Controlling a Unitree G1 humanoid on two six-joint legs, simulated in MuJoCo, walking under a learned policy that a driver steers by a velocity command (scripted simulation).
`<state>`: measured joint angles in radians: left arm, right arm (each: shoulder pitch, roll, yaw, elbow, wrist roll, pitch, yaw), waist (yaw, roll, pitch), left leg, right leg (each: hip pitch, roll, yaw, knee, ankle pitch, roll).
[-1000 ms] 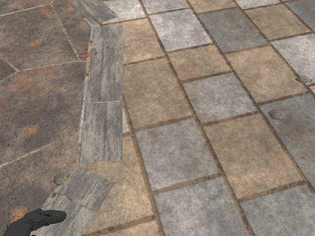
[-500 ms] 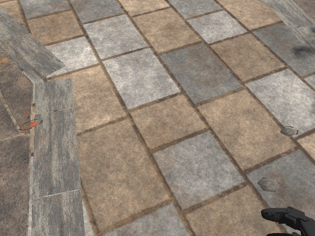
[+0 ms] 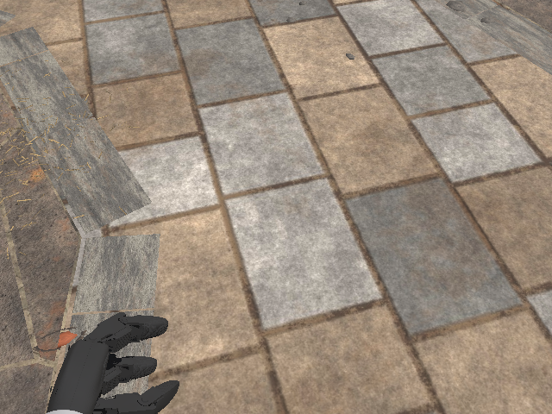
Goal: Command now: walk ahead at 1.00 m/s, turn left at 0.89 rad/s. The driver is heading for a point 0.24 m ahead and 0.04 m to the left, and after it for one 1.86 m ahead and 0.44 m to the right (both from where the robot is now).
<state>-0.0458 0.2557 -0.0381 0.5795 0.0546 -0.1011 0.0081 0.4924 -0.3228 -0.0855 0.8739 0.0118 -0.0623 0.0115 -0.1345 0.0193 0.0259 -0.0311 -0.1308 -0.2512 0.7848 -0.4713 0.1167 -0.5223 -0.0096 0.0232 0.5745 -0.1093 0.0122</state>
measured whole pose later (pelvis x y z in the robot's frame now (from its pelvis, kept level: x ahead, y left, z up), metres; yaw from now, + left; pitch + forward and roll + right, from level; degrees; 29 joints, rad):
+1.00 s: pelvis +0.90 -0.09 +0.02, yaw -31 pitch +0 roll -1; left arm 0.44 0.32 0.06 0.85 0.01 -0.04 -0.01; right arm 0.06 -0.23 0.03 0.62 -0.07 -0.06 0.01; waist 0.05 0.00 0.04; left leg -0.66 0.14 -0.10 1.10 -0.30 -0.06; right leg -0.13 0.24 0.06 0.42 -0.27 -0.19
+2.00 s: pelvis +1.76 -0.47 +0.00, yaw -7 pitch +3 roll -1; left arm 0.56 0.31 0.04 0.95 0.02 -0.10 0.00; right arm -0.08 -0.32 -0.02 0.59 -0.04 -0.02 0.08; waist 0.11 0.01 0.01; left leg -0.70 0.01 0.06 0.70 -0.08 0.13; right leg 0.25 -0.03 -0.20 0.14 -0.40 0.04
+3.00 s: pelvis +2.64 -0.82 +0.00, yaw -55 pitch +2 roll +2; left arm 0.35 0.37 0.09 0.82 0.00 -0.05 -0.01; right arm 0.09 -0.29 -0.01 0.63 -0.06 -0.07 -0.02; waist 0.08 -0.02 0.05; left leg -0.47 0.01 0.01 0.61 -0.19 -0.02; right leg -0.19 0.14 0.16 1.17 -0.40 -0.13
